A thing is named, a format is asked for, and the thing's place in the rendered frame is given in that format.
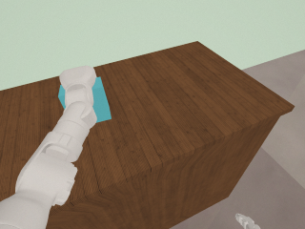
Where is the right robot hand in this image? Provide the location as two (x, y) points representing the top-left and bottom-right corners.
(234, 214), (260, 229)

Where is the left robot forearm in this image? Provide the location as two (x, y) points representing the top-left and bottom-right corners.
(15, 81), (97, 193)

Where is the left robot hand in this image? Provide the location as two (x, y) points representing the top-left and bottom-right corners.
(59, 65), (97, 90)

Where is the robot left upper arm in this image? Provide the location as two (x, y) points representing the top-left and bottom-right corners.
(0, 152), (78, 229)

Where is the sponge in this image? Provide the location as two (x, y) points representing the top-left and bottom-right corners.
(58, 76), (112, 123)

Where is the table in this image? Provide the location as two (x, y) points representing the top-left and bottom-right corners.
(0, 41), (295, 229)

